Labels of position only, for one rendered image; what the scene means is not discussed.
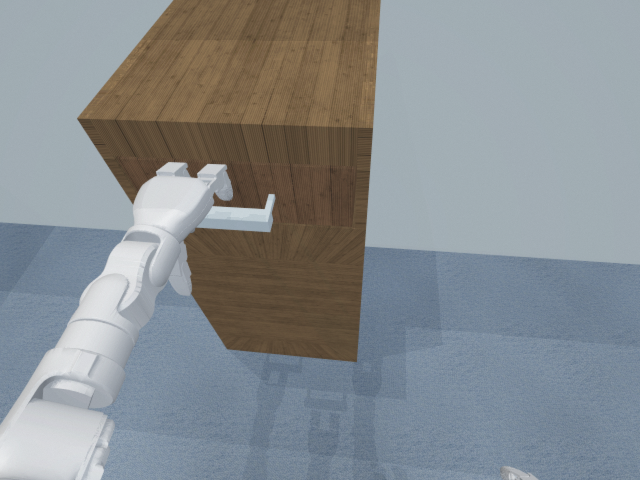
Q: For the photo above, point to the drawer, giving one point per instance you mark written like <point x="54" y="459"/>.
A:
<point x="304" y="193"/>

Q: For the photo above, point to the cabinet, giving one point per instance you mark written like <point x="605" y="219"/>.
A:
<point x="274" y="81"/>

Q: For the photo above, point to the robot left upper arm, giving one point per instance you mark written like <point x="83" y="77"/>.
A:
<point x="54" y="441"/>

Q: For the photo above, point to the robot left hand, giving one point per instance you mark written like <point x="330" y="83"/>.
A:
<point x="178" y="203"/>

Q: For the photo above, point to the robot left forearm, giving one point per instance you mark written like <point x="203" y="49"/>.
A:
<point x="86" y="367"/>

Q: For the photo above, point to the handle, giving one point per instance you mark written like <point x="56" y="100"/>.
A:
<point x="246" y="219"/>

